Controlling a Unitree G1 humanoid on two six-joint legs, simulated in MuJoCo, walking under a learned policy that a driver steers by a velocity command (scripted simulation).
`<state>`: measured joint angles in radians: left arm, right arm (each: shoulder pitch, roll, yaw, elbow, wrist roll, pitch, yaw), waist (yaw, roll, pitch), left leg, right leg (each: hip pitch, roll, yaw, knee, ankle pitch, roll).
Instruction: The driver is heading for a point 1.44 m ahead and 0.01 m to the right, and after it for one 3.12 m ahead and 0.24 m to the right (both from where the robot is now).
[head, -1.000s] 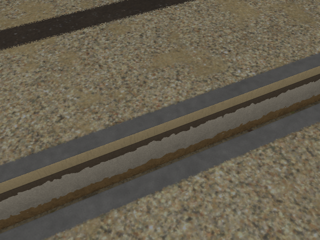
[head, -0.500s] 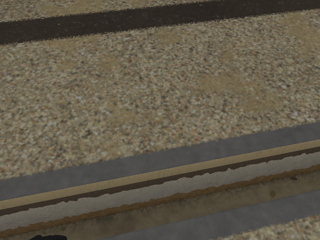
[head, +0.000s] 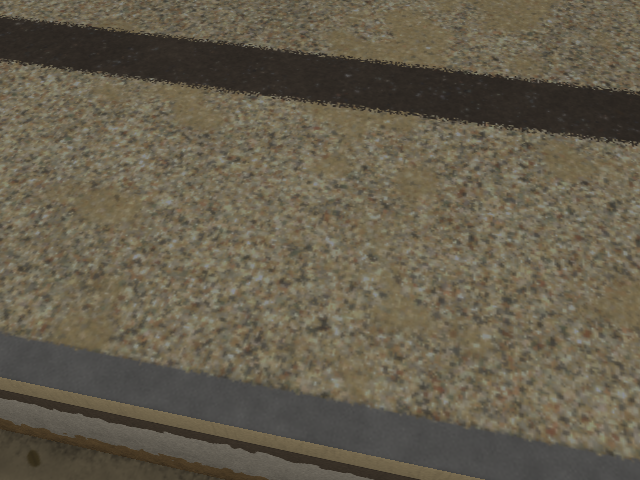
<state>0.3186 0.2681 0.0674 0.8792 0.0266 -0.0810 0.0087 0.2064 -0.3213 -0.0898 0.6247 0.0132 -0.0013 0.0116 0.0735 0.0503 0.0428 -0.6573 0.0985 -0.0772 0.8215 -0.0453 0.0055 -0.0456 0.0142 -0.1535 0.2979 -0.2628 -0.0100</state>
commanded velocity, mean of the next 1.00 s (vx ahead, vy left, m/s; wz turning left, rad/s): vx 0.50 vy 0.00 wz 0.35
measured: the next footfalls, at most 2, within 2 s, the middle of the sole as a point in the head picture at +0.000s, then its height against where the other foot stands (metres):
left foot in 0.12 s outside the picture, level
right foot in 0.76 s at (374, 355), level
